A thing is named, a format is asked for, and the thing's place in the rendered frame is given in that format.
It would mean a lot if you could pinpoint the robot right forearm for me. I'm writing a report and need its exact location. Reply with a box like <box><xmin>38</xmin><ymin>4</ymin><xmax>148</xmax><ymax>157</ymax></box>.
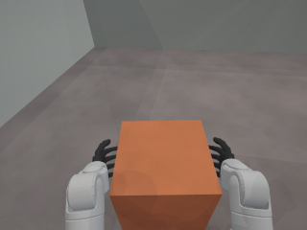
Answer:
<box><xmin>220</xmin><ymin>158</ymin><xmax>273</xmax><ymax>230</ymax></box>

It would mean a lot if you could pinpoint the carton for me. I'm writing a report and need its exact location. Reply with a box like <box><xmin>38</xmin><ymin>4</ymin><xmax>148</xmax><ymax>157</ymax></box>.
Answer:
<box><xmin>109</xmin><ymin>120</ymin><xmax>223</xmax><ymax>230</ymax></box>

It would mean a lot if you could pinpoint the right robot hand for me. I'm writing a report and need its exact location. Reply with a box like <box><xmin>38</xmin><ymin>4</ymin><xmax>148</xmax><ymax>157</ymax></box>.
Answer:
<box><xmin>208</xmin><ymin>137</ymin><xmax>235</xmax><ymax>177</ymax></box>

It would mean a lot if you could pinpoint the robot left forearm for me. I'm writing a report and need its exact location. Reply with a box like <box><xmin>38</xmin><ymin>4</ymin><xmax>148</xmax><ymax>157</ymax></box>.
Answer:
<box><xmin>65</xmin><ymin>161</ymin><xmax>109</xmax><ymax>230</ymax></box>

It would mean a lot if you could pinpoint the left robot hand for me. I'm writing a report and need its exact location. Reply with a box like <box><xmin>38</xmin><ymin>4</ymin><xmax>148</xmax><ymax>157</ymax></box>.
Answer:
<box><xmin>92</xmin><ymin>139</ymin><xmax>118</xmax><ymax>178</ymax></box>

